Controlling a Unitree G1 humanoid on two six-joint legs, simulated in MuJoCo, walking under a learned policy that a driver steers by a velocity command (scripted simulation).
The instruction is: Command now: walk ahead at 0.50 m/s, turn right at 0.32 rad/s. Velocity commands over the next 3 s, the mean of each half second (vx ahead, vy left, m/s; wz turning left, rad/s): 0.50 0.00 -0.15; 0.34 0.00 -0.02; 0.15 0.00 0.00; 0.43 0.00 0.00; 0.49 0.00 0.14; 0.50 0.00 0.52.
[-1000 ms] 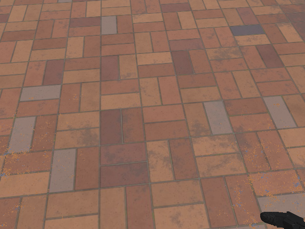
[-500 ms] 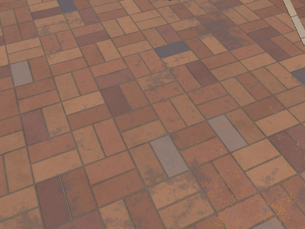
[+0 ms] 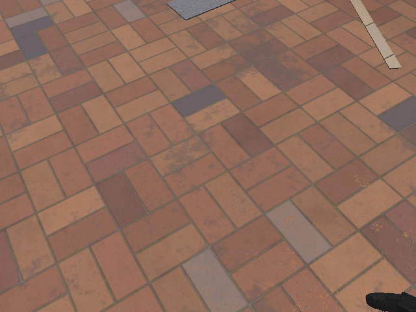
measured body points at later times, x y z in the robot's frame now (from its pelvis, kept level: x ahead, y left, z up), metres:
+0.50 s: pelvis +0.28 +0.03 +0.00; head +0.31 +0.04 +0.45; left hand +0.51 +0.25 -0.08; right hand +0.26 -0.24 -0.12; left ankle +0.19 +0.14 -0.74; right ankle +0.45 -0.13 -0.70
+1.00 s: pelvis +0.51 -0.02 +0.00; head +0.54 -0.02 +0.45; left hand +0.59 +0.26 -0.12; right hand +0.67 -0.27 -0.11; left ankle +0.64 +0.11 -0.72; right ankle +0.47 -0.11 -0.74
